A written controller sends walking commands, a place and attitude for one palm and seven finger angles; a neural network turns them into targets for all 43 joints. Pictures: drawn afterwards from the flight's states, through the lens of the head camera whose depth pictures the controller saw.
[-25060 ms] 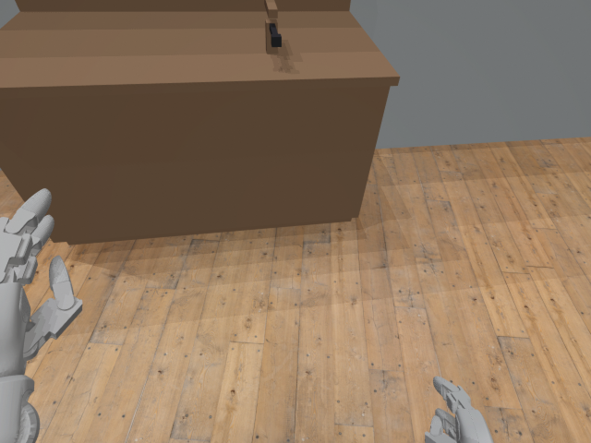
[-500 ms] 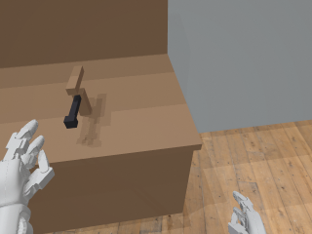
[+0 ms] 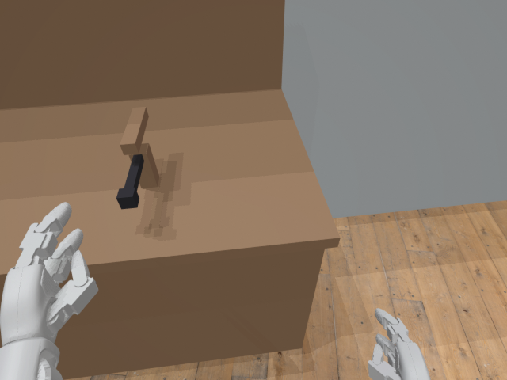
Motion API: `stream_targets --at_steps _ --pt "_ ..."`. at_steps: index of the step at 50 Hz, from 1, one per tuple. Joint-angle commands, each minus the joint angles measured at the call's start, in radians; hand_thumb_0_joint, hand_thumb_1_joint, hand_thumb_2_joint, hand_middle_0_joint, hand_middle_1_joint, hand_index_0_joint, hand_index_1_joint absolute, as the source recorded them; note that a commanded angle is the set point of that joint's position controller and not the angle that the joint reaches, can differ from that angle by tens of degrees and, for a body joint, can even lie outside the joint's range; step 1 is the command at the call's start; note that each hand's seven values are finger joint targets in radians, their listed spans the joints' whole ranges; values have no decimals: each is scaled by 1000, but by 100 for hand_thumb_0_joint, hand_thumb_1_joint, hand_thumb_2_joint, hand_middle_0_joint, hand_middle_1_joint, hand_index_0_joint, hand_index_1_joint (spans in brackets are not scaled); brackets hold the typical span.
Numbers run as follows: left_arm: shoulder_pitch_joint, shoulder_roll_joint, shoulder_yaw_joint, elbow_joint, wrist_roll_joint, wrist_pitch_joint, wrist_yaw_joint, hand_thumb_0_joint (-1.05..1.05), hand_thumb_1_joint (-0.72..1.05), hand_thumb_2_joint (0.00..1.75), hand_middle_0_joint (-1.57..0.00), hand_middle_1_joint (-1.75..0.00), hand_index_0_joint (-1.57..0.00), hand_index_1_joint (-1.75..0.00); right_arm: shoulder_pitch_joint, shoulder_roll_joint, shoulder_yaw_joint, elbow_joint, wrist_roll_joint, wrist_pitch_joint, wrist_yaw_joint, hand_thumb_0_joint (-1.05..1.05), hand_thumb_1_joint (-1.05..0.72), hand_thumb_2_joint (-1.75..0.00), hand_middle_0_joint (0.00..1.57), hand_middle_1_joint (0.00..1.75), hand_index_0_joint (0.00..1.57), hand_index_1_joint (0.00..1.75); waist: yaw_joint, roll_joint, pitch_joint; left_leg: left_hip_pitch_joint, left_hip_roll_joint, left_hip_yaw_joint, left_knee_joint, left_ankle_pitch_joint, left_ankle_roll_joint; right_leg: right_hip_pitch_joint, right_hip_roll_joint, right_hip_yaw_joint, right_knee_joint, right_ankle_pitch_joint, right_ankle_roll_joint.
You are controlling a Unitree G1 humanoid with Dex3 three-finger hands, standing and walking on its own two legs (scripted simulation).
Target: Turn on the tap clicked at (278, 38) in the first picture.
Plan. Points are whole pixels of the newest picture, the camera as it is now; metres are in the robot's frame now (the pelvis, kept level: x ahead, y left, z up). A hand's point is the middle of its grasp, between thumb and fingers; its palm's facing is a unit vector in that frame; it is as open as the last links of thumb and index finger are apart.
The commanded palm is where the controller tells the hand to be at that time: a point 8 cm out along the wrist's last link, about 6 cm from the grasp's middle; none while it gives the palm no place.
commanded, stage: turn the palm inward beside the body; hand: left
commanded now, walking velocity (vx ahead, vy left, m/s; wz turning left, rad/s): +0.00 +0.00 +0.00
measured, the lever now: (128, 198) +0.37 +0.28 +0.10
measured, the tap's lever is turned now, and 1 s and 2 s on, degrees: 0 0 0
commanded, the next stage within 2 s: reach beside the lever's end, fingers flat in 0.34 s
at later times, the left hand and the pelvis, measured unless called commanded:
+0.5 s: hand (108, 285) +0.18 +0.21 +0.15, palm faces +0.43 -0.89 -0.13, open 7.4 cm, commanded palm +0.14 +0.26 +0.16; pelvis +0.00 -0.02 +0.00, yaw +0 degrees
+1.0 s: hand (105, 256) +0.23 +0.24 +0.13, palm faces +0.47 -0.87 -0.13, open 7.5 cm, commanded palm +0.19 +0.28 +0.14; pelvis +0.01 -0.03 +0.00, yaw +0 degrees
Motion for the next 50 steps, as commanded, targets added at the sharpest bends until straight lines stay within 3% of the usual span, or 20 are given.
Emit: stream_targets --at_steps 1,3,6,12,13,17,20,23,25,27,28,32,33,35,37,40,41,42,47,50 --pt "-72 130 85 -227 4 -48 0 0 90 90 -20 -30 -20 -30 -136 -117 -48 -171 3 -59 -13 0 -90 -90 20 30 20 30 -3 -32 -41 59 33 -38 -120 169 -2 -11 -32 37 -130 144 37" --pt "-77 122 76 -244 13 -50 4 0 90 90 -20 -30 -20 -30 -137 -111 -47 -172 4 -58 -11 0 -90 -90 20 30 20 30 -3 15 -45 73 31 -32 -120 187 -6 -9 -34 40 -129 158 35" --pt "-68 128 96 -218 -2 -50 7 0 90 90 -20 -30 -20 -30 -134 -114 -49 -170 2 -59 -10 0 -90 -90 20 30 20 30 -1 -39 -42 58 30 -28 -114 175 1 -3 -35 44 -139 160 41" --pt "-73 146 108 -221 7 -57 12 0 90 90 -20 -30 -20 -30 -137 -113 -47 -166 5 -61 -10 0 -90 -90 20 30 20 30 1 11 -35 55 24 -23 -109 161 6 0 -39 58 -152 151 40" --pt "-68 115 76 -223 6 -60 8 0 90 90 -20 -30 -20 -30 -136 -110 -48 -169 5 -61 -8 0 -90 -90 20 30 20 30 -6 -15 -33 58 24 -21 -108 166 7 0 -40 56 -149 162 41" --pt "-60 148 108 -220 4 -67 7 0 90 90 -20 -30 -20 -30 -132 -114 -49 -165 5 -63 -7 0 -90 -90 20 30 20 30 1 -3 -40 52 20 -15 -98 170 11 10 -44 68 -155 186 45" --pt "-64 126 90 -202 -7 -68 1 0 90 90 -20 -30 -20 -30 -135 -114 -51 -169 6 -64 -8 0 -90 -90 20 30 20 30 -7 -50 -31 36 19 -12 -90 149 16 5 -49 82 -165 176 54" --pt "-79 134 94 -211 2 -73 7 0 90 90 -20 -30 -20 -30 -133 -111 -50 -167 7 -65 -8 0 -90 -90 20 30 20 30 -6 -9 -33 44 17 -10 -90 148 15 5 -52 85 -165 171 51" --pt "-107 153 119 -166 -5 -71 12 0 90 90 -20 -30 -20 -30 -133 -116 -53 -160 6 -62 -11 0 -90 -90 20 30 20 30 -11 -55 -22 22 17 -11 -84 127 16 1 -55 99 -176 153 59" --pt "-135 169 136 -149 -2 -73 13 0 90 90 -20 -30 -20 -30 -138 -115 -53 -149 8 -58 -13 0 -90 -90 20 30 20 30 -11 -27 -17 22 16 -8 -79 119 17 -1 -58 111 -188 141 60" --pt "-170 143 104 -144 -2 -75 11 0 90 90 -20 -30 -20 -30 -144 -110 -51 -153 10 -57 -13 0 -90 -90 20 30 20 30 -20 -16 -6 21 14 -8 -81 106 17 -11 -63 117 -190 123 61" --pt "-199 182 140 -94 0 -79 9 0 90 90 -20 -30 -20 -30 -144 -118 -55 -142 8 -60 -16 0 -90 -90 20 30 20 30 -15 -34 -32 12 13 -9 -75 110 17 11 -68 131 -193 140 66" --pt "-233 156 110 -95 -1 -82 3 0 90 90 -20 -30 -20 -30 -145 -114 -51 -144 9 -58 -16 0 -90 -90 20 30 20 30 -24 -22 -30 19 12 -9 -81 115 16 10 -70 129 -186 153 65" --pt "-247 183 138 -56 -7 -76 -2 0 90 90 -20 -30 -20 -30 -143 -119 -54 -141 9 -54 -19 0 -90 -90 20 30 20 30 -19 -60 -43 1 14 -11 -81 109 15 27 -72 139 -189 154 71" --pt "-284 199 154 -40 -2 -71 -1 0 90 90 -20 -30 -20 -30 -146 -117 -53 -134 11 -50 -20 0 -90 -90 20 30 20 30 -21 -14 -41 11 12 -6 -81 113 14 27 -76 145 -196 160 71" --pt "-279 213 192 6 -17 -65 -2 0 90 90 -20 -30 -20 -30 -142 -119 -57 -136 7 -42 -22 0 -90 -90 20 30 20 30 -15 -89 -74 -7 16 -9 -79 131 11 66 -85 159 -187 228 85" --pt "-268 224 213 24 -19 -62 -6 0 90 90 -20 -30 -20 -30 -142 -119 -61 -134 8 -37 -21 0 -90 -90 20 30 20 30 -10 -88 -86 -8 17 -4 -76 143 9 77 -88 162 -182 261 89" --pt "-267 235 227 34 -15 -63 -7 0 90 90 -20 -30 -20 -30 -141 -118 -60 -127 10 -32 -21 0 -90 -90 20 30 20 30 -7 -41 -82 2 14 0 -79 157 9 78 -84 155 -179 280 83" --pt "-335 224 214 57 -16 -91 -22 0 90 90 -20 -29 -20 -29 -131 -121 -61 -125 12 -39 -23 0 -90 -90 20 30 20 30 -20 -7 -66 27 16 2 -91 175 12 49 -67 128 -171 288 72" --pt "-369 234 220 101 -23 -106 -36 0 90 90 -19 -28 -19 -28 -123 -131 -67 -120 12 -43 -28 0 -90 -90 20 30 20 30 -28 -43 -75 18 15 2 -94 165 14 49 -64 131 -171 268 73"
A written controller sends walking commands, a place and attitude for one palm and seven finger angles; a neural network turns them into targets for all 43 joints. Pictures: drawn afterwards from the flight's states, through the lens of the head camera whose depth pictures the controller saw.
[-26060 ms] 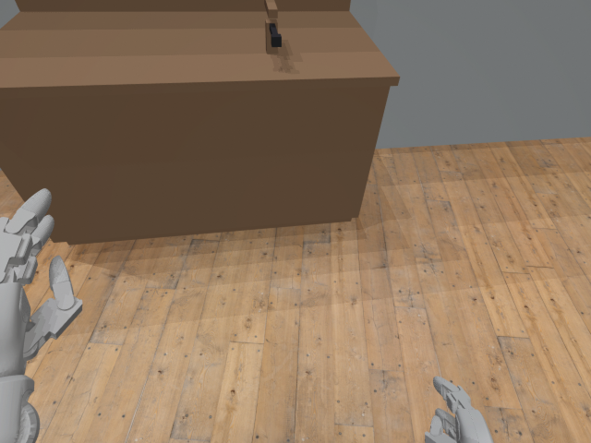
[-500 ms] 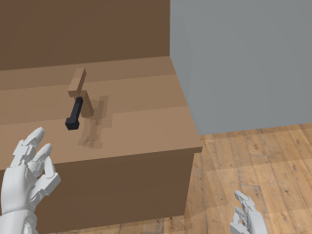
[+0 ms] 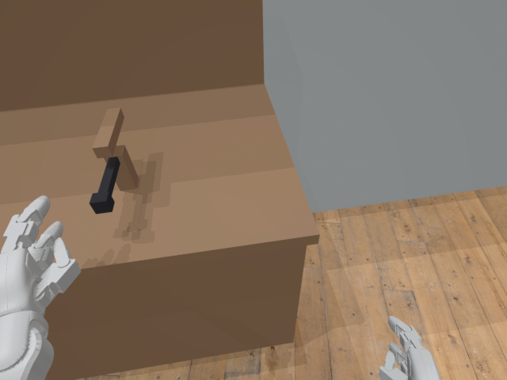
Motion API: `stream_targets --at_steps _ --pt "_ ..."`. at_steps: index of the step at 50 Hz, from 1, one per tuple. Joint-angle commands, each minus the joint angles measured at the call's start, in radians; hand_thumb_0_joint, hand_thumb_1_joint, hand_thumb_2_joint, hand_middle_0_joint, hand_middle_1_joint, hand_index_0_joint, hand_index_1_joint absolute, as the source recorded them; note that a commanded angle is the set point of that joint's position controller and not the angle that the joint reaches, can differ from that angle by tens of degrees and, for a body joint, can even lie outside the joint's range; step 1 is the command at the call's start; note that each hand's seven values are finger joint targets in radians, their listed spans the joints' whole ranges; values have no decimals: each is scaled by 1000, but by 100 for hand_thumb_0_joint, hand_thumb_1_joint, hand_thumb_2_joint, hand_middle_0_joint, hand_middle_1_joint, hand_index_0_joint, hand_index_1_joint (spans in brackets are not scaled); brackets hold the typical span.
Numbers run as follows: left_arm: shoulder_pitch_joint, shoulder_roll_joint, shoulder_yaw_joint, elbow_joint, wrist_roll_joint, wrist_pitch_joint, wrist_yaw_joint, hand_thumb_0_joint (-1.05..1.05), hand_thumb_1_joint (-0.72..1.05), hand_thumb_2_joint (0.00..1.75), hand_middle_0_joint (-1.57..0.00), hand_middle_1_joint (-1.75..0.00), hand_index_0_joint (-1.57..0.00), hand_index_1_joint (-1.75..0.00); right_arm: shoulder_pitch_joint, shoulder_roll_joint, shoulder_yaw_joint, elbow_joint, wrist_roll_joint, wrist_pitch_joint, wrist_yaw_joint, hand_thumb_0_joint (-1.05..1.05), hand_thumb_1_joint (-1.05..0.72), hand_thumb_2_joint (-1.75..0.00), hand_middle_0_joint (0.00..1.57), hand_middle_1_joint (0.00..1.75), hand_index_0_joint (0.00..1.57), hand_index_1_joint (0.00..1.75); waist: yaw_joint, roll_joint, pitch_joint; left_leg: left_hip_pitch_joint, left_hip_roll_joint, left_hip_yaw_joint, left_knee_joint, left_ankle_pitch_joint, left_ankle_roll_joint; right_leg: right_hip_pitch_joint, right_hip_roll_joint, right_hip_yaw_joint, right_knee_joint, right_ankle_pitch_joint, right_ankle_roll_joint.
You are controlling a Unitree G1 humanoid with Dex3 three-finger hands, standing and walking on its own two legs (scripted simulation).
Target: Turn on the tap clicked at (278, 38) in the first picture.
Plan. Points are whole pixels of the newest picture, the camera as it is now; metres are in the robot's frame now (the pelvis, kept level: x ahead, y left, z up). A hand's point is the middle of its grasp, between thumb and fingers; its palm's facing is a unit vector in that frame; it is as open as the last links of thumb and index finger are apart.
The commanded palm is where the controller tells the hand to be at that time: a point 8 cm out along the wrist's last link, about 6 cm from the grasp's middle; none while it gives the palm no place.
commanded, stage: reach beside the lever's end, fingers flat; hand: left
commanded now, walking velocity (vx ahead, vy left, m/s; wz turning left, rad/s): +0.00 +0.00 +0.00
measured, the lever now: (102, 202) +0.36 +0.31 +0.09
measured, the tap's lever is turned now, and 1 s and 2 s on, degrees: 0 0 0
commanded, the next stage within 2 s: push the lever round in 1.64 s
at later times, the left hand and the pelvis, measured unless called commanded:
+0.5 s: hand (74, 241) +0.27 +0.30 +0.12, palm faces +0.47 -0.88 -0.10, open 7.6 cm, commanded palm +0.23 +0.34 +0.12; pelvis +0.00 +0.02 +0.00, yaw -1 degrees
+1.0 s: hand (75, 221) +0.31 +0.33 +0.10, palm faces +0.49 -0.87 -0.09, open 7.8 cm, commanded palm +0.28 +0.37 +0.10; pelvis -0.01 +0.03 +0.00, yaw -1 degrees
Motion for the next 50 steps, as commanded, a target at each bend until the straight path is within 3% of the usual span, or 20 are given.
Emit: stream_targets --at_steps 1,4,6,12,13,17,21,25,27,29,34,35,37,39,42,43,46,47,49,50 --pt "-186 203 106 -169 4 -86 -10 0 90 90 -19 -28 -19 -28 -124 -107 -38 -154 0 -60 -15 0 -90 -90 20 30 20 30 -9 -38 -84 8 -15 12 -54 149 49 48 -95 141 -146 253 109" --pt "-259 208 100 -137 13 -98 -13 0 90 90 -19 -27 -19 -27 -125 -108 -39 -146 3 -61 -17 0 -90 -90 20 30 20 30 -15 -12 -79 27 -15 11 -65 152 50 32 -84 123 -144 222 96" --pt "-266 220 111 -126 13 -109 -16 0 90 90 -19 -27 -19 -27 -121 -113 -42 -147 -1 -64 -17 0 -90 -90 20 30 20 30 -7 -23 -119 34 -17 11 -66 174 50 56 -84 122 -134 259 96" --pt "-240 217 129 -76 22 -127 -16 0 90 90 -18 -25 -18 -25 -113 -111 -45 -147 -4 -57 -10 0 -90 -90 20 30 20 30 8 -10 -140 61 -13 11 -82 246 42 72 -68 87 -111 320 81" --pt "-244 194 105 -65 19 -127 -19 0 90 90 -18 -25 -18 -25 -110 -111 -45 -150 -3 -54 -9 0 -90 -90 20 30 20 30 -2 -29 -130 59 -13 12 -84 240 42 62 -66 84 -112 314 83" --pt "-345 224 119 -37 34 -128 -5 0 90 90 -18 -24 -18 -24 -112 -115 -42 -139 -3 -43 -12 0 -90 -90 20 30 20 30 -14 1 -99 58 -11 4 -93 211 39 29 -60 79 -120 253 77" --pt "-385 200 78 -22 47 -146 0 0 90 90 -18 -23 -18 -23 -112 -118 -44 -144 -10 -41 -9 0 -90 -90 20 30 20 30 -19 8 -136 79 -9 1 -94 217 36 25 -56 75 -112 242 73" --pt "-442 242 115 67 48 -147 -3 0 90 90 -17 -22 -17 -22 -112 -123 -42 -132 -10 -23 -12 0 -90 -90 20 30 20 30 -23 -29 -130 56 -9 -1 -97 201 37 31 -55 78 -117 234 73" --pt "-486 273 139 91 52 -150 -6 0 90 90 -17 -21 -17 -21 -116 -122 -41 -126 -8 -13 -15 0 -90 -90 20 30 20 30 -23 -6 -127 56 -9 0 -101 192 37 32 -55 80 -122 223 71" --pt "-519 236 92 81 58 -161 -12 0 90 90 -17 -21 -17 -21 -118 -119 -40 -135 -9 -13 -13 0 -90 -90 20 30 20 30 -27 49 -151 82 -8 -3 -101 208 31 23 -53 76 -112 226 66" --pt "-501 253 119 160 55 -182 -18 0 90 90 -16 -19 -16 -19 -92 -129 -48 -130 -12 -8 -5 0 -90 -90 20 30 20 30 -24 -9 -157 65 -5 -6 -93 237 29 33 -47 71 -103 264 67" --pt "-514 241 102 168 54 -180 -25 0 90 90 -16 -19 -16 -19 -94 -129 -48 -132 -11 -7 -4 0 -90 -90 20 30 20 30 -27 8 -159 63 -7 -3 -92 224 31 24 -48 73 -104 253 69" --pt "-533 296 157 216 56 -177 -21 0 90 90 -16 -19 -16 -19 -89 -133 -48 -123 -9 3 -9 0 -90 -90 20 30 20 30 -24 -12 -137 42 -5 -6 -96 201 34 19 -46 74 -111 230 69" --pt "-605 268 116 208 61 -186 -24 0 90 90 -16 -18 -16 -18 -89 -132 -46 -130 -9 8 -9 0 -90 -90 20 30 20 30 -39 2 -154 49 -7 -4 -93 195 35 11 -47 75 -105 224 70" --pt "-644 328 160 219 77 -214 -15 0 90 90 -16 -17 -16 -17 -75 -134 -50 -118 -15 10 -8 0 -90 -90 20 30 20 30 -37 50 -174 59 -6 -10 -85 204 33 7 -44 76 -97 222 64" --pt "-652 302 133 234 79 -222 -18 0 90 90 -16 -17 -16 -17 -71 -135 -50 -119 -17 12 -7 0 -90 -90 20 30 20 30 -44 53 -176 58 -7 -11 -83 199 31 -1 -44 76 -94 215 65" --pt "-692 287 113 298 72 -238 -29 0 90 90 -16 -16 -16 -16 -61 -142 -52 -115 -15 13 -7 0 -90 -90 20 30 20 30 -55 11 -171 42 -8 -12 -76 174 39 -16 -41 79 -94 205 67" --pt "-691 328 151 331 77 -238 -27 0 90 90 -15 -16 -15 -16 -57 -144 -51 -105 -14 19 -9 0 -90 -90 20 30 20 30 -50 27 -159 29 -8 -12 -77 160 39 -17 -41 80 -98 193 66" --pt "-758 319 125 367 76 -239 -37 0 90 90 -15 -16 -15 -16 -49 -148 -50 -108 -11 27 -11 0 -90 -90 20 30 20 30 -66 -4 -165 18 -7 -15 -77 140 42 -28 -41 80 -96 180 68" --pt "-760 324 129 376 77 -239 -40 0 90 90 -15 -15 -15 -15 -47 -148 -52 -111 -11 29 -11 0 -90 -90 20 30 20 30 -59 17 -172 20 -8 -14 -77 146 41 -25 -41 81 -94 183 67"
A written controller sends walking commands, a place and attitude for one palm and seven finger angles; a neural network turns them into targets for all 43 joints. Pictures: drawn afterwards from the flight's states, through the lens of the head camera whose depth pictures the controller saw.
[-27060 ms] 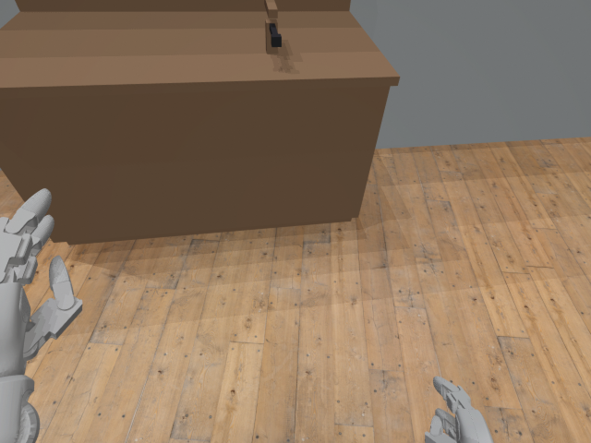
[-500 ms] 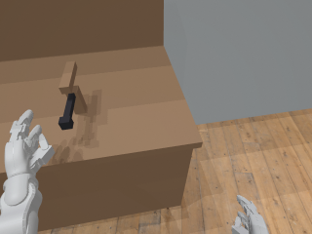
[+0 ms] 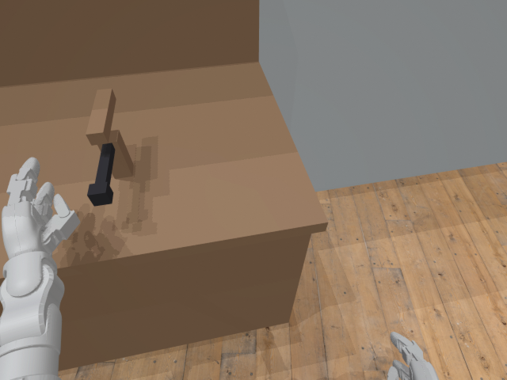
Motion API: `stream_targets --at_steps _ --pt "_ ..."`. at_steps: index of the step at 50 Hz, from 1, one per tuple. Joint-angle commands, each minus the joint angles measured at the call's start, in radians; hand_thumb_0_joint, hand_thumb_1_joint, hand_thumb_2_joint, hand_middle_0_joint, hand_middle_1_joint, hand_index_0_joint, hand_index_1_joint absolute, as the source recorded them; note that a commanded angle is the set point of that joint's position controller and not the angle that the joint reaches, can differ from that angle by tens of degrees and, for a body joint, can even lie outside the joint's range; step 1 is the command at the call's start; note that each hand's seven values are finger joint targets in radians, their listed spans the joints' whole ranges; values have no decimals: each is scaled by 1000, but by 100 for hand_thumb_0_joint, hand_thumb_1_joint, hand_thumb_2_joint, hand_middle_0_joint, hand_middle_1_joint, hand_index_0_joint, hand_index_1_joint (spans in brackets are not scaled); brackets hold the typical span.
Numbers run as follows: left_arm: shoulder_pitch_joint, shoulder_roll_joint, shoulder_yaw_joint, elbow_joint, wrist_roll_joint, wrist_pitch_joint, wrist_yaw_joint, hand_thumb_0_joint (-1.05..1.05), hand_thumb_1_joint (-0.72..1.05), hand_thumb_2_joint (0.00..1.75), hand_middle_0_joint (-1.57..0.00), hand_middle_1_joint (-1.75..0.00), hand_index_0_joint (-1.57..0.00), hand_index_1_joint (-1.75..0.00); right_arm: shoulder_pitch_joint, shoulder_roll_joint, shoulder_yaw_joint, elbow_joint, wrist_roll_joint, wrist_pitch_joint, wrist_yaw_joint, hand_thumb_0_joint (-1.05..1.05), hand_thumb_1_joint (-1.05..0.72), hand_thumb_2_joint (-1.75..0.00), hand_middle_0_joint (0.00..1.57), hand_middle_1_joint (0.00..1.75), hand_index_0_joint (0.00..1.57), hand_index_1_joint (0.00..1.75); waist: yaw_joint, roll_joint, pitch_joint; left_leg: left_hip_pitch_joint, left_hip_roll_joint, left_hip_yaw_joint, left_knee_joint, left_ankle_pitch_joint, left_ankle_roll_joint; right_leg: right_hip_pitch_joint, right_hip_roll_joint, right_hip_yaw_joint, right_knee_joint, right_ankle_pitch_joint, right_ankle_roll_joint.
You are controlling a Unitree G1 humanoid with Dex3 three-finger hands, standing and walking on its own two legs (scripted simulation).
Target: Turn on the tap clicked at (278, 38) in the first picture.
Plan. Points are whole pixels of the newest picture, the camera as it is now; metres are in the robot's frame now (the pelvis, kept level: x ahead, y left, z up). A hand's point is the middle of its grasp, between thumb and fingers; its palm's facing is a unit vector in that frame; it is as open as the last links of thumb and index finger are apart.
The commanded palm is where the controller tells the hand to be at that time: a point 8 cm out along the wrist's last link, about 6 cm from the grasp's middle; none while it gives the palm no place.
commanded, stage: reach beside the lever's end, fingers flat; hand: left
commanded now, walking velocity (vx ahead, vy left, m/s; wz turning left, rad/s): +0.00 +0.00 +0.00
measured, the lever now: (100, 194) +0.37 +0.28 +0.09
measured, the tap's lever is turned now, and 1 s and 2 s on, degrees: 0 0 17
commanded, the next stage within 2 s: push the lever round in 0.64 s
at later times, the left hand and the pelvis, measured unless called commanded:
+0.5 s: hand (81, 206) +0.35 +0.31 +0.09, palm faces +0.50 -0.86 -0.10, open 7.8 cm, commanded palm +0.30 +0.35 +0.09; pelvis +0.01 +0.00 +0.00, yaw -1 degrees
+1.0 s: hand (85, 206) +0.35 +0.30 +0.08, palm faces +0.50 -0.86 -0.08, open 7.8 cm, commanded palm +0.31 +0.34 +0.09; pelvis +0.01 +0.00 +0.00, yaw -1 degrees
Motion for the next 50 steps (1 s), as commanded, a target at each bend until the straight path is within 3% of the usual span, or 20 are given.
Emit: stream_targets --at_steps 1,2,4,7,9,11,12,15,17,18,20,23,27,28,32,37,40,47,48,50 --pt "-336 274 67 -160 10 -74 -6 0 90 90 -15 -15 -15 -15 -53 -143 -51 -139 2 -34 -15 0 -90 -90 20 30 20 30 -17 45 -211 96 12 -38 -93 139 -3 44 -20 60 -88 158 25" --pt "-356 295 86 -154 19 -79 1 0 90 90 -15 -15 -15 -15 -50 -142 -49 -132 0 -30 -15 0 -90 -90 20 30 20 30 -15 75 -210 97 11 -41 -90 145 -4 41 -20 60 -85 162 23" --pt "-390 287 71 -137 23 -92 1 0 90 90 -15 -15 -15 -15 -34 -144 -53 -135 -3 -23 -11 0 -90 -90 20 30 20 30 -27 52 -236 102 13 -39 -81 164 -2 42 -17 60 -78 183 26" --pt "-370 317 106 -84 30 -105 5 0 90 90 -15 -15 -15 -15 -16 -147 -57 -129 -5 -9 -6 0 -90 -90 20 30 20 30 -18 57 -242 92 15 -37 -71 199 -4 51 -14 58 -68 215 24" --pt "-368 324 114 -24 25 -103 -2 0 90 90 -15 -15 -15 -15 -1 -151 -59 -133 -4 2 -3 0 -90 -90 20 30 20 30 -22 2 -235 58 15 -31 -68 191 1 56 -14 60 -66 224 30" --pt "-407 350 127 -6 26 -107 -11 0 90 90 -15 -15 -15 -15 9 -153 -61 -133 -3 13 -3 0 -90 -90 20 30 20 30 -26 7 -246 51 14 -26 -62 200 4 60 -15 64 -62 242 32" --pt "-400 371 149 -18 34 -115 -9 0 90 90 -15 -15 -15 -15 11 -152 -62 -133 -6 18 -2 0 -90 -90 20 30 20 30 -12 67 -257 61 12 -23 -58 221 2 67 -15 66 -57 254 27" --pt "-343 327 120 -78 29 -139 -18 0 90 90 -15 -15 -15 -15 23 -147 -70 -151 -9 21 12 0 -90 -90 20 30 20 30 -8 74 -315 106 19 -24 -48 306 -3 87 -10 62 -43 313 26" --pt "-283 329 135 -74 28 -144 -16 0 90 90 -15 -15 -15 -15 26 -148 -71 -146 -7 27 16 0 -90 -90 20 30 20 30 -4 80 -293 102 22 -29 -44 321 -4 77 -7 59 -42 312 25" --pt "-308 293 104 -76 21 -145 -18 0 90 90 -15 -15 -15 -15 28 -147 -72 -146 -5 27 18 0 -90 -90 20 30 20 30 -22 46 -275 100 25 -29 -46 316 -5 63 -6 56 -43 313 28" --pt "-257 313 138 -53 5 -133 -23 0 90 90 -15 -15 -15 -15 26 -153 -76 -149 -2 30 14 0 -90 -90 20 30 20 30 -10 9 -258 63 20 -22 -52 279 2 78 -7 60 -51 307 31" --pt "-346 329 134 -48 13 -127 -20 0 90 90 -15 -15 -15 -15 18 -154 -70 -141 1 36 5 0 -90 -90 20 30 20 30 -31 25 -215 42 16 -20 -59 201 8 44 -11 66 -62 243 34" --pt "-426 377 148 -83 36 -158 -12 0 90 90 -15 -15 -15 -15 16 -151 -68 -130 -6 37 -3 0 -90 -90 20 30 20 30 -37 82 -251 68 17 -23 -50 197 9 38 -10 73 -57 223 29" --pt "-445 358 130 -76 33 -165 -13 0 90 90 -15 -15 -15 -15 21 -150 -68 -129 -9 37 -3 0 -90 -90 20 30 20 30 -48 66 -266 75 15 -22 -44 204 11 39 -9 76 -55 236 31" --pt "-413 344 118 -33 32 -170 -39 0 90 90 -15 -15 -15 -15 25 -149 -68 -124 -5 38 -2 0 -90 -90 20 30 20 30 -38 107 -281 88 16 -22 -39 227 6 41 -9 72 -50 250 25" --pt "-319 333 132 11 13 -127 -49 0 90 90 -15 -15 -15 -15 27 -153 -68 -144 2 45 3 0 -90 -90 20 30 20 30 -14 41 -267 71 20 -30 -49 268 2 62 -7 58 -48 285 26" --pt "-341 287 93 -44 9 -124 -38 0 90 90 -15 -15 -15 -15 26 -149 -69 -158 1 43 11 0 -90 -90 20 30 20 30 -20 39 -266 88 20 -29 -47 285 -1 54 -7 56 -48 299 28" --pt "-357 317 120 -84 34 -142 6 0 90 90 -15 -15 -15 -15 9 -145 -68 -146 -4 53 11 0 -90 -90 20 30 20 30 -27 55 -243 72 22 -27 -44 247 0 42 -7 63 -48 265 28" --pt "-386 297 95 -83 35 -142 6 0 90 90 -15 -15 -15 -15 11 -144 -66 -146 -5 54 10 0 -90 -90 20 30 20 30 -39 43 -244 69 20 -27 -46 232 2 38 -8 64 -49 256 29" --pt "-399 299 90 -99 37 -149 3 0 90 90 -15 -15 -15 -15 8 -143 -69 -147 -7 51 8 0 -90 -90 20 30 20 30 -33 69 -275 86 20 -27 -44 242 -1 46 -8 66 -46 260 26"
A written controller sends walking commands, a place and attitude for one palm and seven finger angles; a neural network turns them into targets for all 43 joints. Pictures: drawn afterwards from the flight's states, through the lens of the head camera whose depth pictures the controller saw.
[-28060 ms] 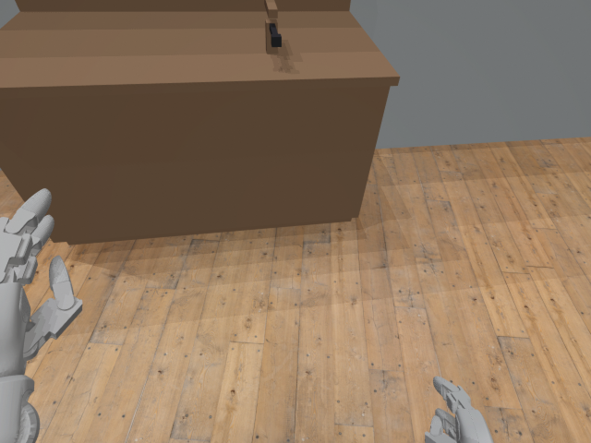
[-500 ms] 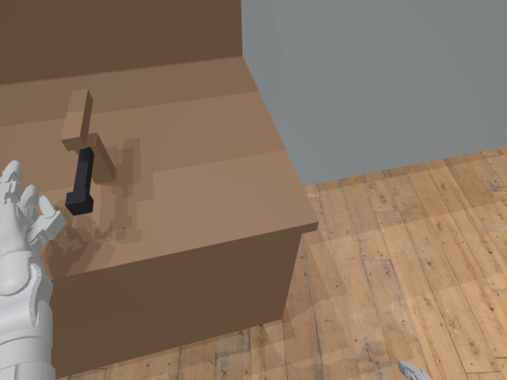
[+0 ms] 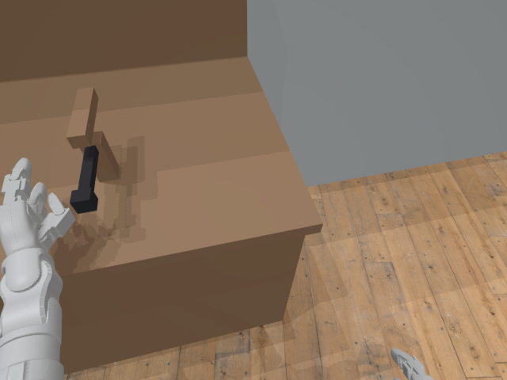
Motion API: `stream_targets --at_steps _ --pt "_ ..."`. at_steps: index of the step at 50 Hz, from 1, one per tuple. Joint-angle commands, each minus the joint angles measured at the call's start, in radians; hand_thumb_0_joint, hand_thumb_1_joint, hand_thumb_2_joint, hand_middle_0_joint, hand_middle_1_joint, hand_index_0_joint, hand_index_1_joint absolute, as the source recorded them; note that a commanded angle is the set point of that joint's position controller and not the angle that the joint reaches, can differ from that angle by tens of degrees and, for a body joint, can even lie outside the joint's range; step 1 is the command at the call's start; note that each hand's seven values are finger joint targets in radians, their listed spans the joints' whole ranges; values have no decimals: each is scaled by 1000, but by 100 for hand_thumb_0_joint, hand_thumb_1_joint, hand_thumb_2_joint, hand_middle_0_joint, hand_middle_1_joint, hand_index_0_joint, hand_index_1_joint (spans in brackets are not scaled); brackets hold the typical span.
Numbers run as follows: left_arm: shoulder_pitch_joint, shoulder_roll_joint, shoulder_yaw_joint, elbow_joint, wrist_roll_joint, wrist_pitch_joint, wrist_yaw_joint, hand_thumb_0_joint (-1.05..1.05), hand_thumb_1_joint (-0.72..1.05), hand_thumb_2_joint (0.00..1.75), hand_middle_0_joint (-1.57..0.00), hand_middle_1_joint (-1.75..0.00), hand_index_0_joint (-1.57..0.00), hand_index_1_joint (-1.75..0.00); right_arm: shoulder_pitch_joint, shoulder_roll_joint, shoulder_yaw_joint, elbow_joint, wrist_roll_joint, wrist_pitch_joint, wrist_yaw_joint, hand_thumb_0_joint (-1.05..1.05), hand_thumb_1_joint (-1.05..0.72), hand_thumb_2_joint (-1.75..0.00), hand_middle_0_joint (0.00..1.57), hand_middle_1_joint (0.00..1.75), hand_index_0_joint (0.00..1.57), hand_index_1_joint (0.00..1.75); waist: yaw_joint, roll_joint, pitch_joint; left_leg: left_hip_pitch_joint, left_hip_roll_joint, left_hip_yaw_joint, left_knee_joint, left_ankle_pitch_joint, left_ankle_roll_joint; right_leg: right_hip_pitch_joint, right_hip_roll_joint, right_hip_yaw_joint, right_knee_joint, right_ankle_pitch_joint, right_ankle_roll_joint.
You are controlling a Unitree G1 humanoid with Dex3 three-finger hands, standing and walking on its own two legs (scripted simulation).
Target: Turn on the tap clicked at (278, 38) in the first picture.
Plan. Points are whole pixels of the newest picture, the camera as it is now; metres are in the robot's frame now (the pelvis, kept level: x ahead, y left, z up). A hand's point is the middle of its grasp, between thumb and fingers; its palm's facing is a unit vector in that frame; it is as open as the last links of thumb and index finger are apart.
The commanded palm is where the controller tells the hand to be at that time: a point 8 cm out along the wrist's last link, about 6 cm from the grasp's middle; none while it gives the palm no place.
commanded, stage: push the lever round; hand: left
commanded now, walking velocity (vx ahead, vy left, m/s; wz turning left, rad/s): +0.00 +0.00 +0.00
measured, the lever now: (84, 200) +0.35 +0.29 +0.10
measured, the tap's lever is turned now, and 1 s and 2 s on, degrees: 0 17 47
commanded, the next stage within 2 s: none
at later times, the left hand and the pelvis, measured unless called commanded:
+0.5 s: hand (85, 208) +0.34 +0.28 +0.09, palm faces +0.49 -0.87 -0.07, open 7.7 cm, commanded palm +0.30 +0.31 +0.09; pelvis +0.00 +0.00 +0.00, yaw +0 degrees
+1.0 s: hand (104, 205) +0.35 +0.26 +0.09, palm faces +0.59 -0.80 -0.05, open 7.7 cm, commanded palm +0.30 +0.28 +0.09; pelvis -0.01 +0.00 +0.00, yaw +1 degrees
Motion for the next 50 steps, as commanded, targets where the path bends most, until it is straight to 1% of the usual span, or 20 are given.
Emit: stream_targets --at_steps 1,2,4,7,8,10,12,16,18,19,21,27,30,37,39,42,43,47,49,50 --pt "-329 278 40 -260 8 -79 6 0 90 90 -15 -15 -15 -15 -30 -147 -54 -117 -3 -41 -17 0 -90 -90 20 30 20 30 -15 86 -249 154 9 -35 -80 289 -6 95 -18 57 -70 290 23" --pt "-319 304 66 -259 14 -83 11 0 90 90 -15 -15 -15 -15 -27 -146 -54 -110 -2 -38 -18 0 -90 -90 20 30 20 30 -4 95 -243 151 13 -40 -81 295 -9 99 -17 54 -68 285 19" --pt "-318 260 25 -242 8 -78 7 0 90 90 -15 -15 -15 -15 -29 -145 -52 -113 -1 -40 -17 0 -90 -90 20 30 20 30 -15 66 -239 143 11 -39 -82 277 -7 93 -17 54 -70 280 23" --pt "-314 281 49 -196 5 -64 8 0 90 90 -15 -15 -15 -15 -31 -148 -51 -105 3 -35 -21 0 -90 -90 20 30 20 30 -12 50 -203 120 12 -41 -87 246 -4 87 -18 52 -79 258 22" --pt "-308 248 20 -198 3 -59 6 0 90 90 -15 -15 -15 -15 -32 -147 -49 -116 3 -35 -19 0 -90 -90 20 30 20 30 -11 55 -212 119 9 -37 -89 241 -3 89 -20 54 -78 256 24" --pt "-322 258 24 -190 0 -51 10 0 90 90 -15 -15 -15 -15 -31 -151 -50 -118 5 -34 -19 0 -90 -90 20 30 20 30 -13 21 -219 114 10 -41 -91 234 -3 91 -18 51 -80 250 24" --pt "-360 248 10 -218 13 -58 25 0 90 90 -15 -15 -15 -15 -35 -146 -48 -115 3 -33 -19 0 -90 -90 20 30 20 30 -14 71 -212 133 11 -46 -92 237 -7 74 -18 49 -78 237 21" --pt "-330 200 -32 -255 20 -77 43 0 90 90 -15 -15 -15 -15 -29 -144 -55 -123 -4 -38 -7 0 -90 -90 20 30 20 30 -13 60 -265 161 13 -45 -82 286 -14 90 -16 48 -67 274 22" --pt "-338 199 -34 -261 27 -83 54 0 90 90 -15 -15 -15 -15 -26 -144 -55 -113 -4 -36 -4 0 -90 -90 20 30 20 30 -16 78 -257 170 17 -53 -80 304 -22 77 -15 46 -62 273 18" --pt "-305 179 -44 -250 24 -80 54 0 90 90 -15 -15 -15 -15 -28 -143 -57 -116 -5 -37 -2 0 -90 -90 20 30 20 30 -8 68 -252 167 16 -49 -82 299 -20 80 -15 46 -66 272 19" --pt "-330 171 -60 -249 22 -76 58 0 90 90 -15 -15 -15 -15 -36 -145 -54 -117 -2 -36 -3 0 -90 -90 20 30 20 30 -21 37 -227 148 15 -49 -86 271 -17 75 -16 46 -71 261 22" --pt "-349 172 -49 -256 43 -64 111 0 90 90 -15 -15 -15 -15 -50 -139 -50 -111 -6 -29 -5 0 -90 -90 20 30 20 30 -11 72 -220 146 13 -49 -91 236 -17 70 -19 47 -76 226 20" --pt "-344 117 -87 -283 46 -65 137 0 90 90 -15 -15 -15 -15 -51 -135 -55 -118 -10 -31 3 0 -90 -90 20 30 20 30 -13 47 -250 166 14 -50 -85 279 -25 79 -18 41 -68 258 20" --pt "-353 115 -80 -271 73 -49 206 0 90 90 -15 -15 -15 -15 -68 -131 -51 -109 -15 -16 4 0 -90 -90 20 30 20 30 -14 37 -216 131 11 -44 -83 237 -18 78 -22 47 -74 238 21" --pt "-387 63 -128 -284 78 -49 220 0 90 90 -15 -15 -15 -15 -75 -126 -50 -115 -17 -16 5 0 -90 -90 20 30 20 30 -23 20 -229 141 11 -43 -81 230 -17 72 -23 48 -75 236 23" --pt "-379 94 -98 -285 90 -42 247 0 90 90 -15 -15 -15 -15 -78 -128 -51 -110 -19 -9 4 0 -90 -90 20 30 20 30 -11 38 -243 137 10 -45 -80 245 -20 90 -24 49 -70 247 19" --pt "-409 39 -151 -304 94 -43 252 0 90 90 -15 -15 -15 -15 -83 -121 -48 -115 -20 -8 7 0 -90 -90 20 30 20 30 -25 56 -245 154 10 -45 -78 249 -24 74 -26 46 -69 244 21" --pt "-352 63 -107 -294 99 -35 287 0 90 90 -15 -15 -15 -15 -80 -123 -54 -109 -26 -1 10 0 -90 -90 20 30 20 30 -3 34 -262 144 9 -39 -71 290 -24 111 -25 48 -65 293 19" --pt "-367 15 -150 -293 100 -29 298 0 90 90 -15 -15 -15 -15 -89 -118 -52 -116 -25 4 12 0 -90 -90 20 30 20 30 -15 6 -254 136 9 -35 -69 275 -19 106 -28 50 -68 292 24" --pt "-398 24 -147 -294 104 -28 307 0 90 90 -15 -15 -15 -15 -89 -119 -51 -113 -24 6 12 0 -90 -90 20 30 20 30 -20 4 -245 133 9 -37 -70 266 -20 99 -29 49 -70 284 23"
